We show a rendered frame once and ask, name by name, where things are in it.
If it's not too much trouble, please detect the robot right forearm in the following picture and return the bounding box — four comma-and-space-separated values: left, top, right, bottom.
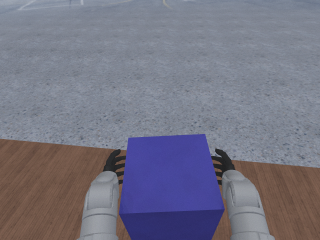
221, 169, 275, 240

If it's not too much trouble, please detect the robot left forearm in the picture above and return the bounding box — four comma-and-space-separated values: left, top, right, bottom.
76, 171, 119, 240

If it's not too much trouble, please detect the robot left hand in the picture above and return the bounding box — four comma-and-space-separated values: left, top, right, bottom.
103, 149, 126, 184

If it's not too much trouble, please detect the carton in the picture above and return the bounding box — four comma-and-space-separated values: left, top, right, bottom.
119, 134, 225, 240

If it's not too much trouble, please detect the robot right hand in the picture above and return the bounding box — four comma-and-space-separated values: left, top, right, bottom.
211, 148, 235, 185

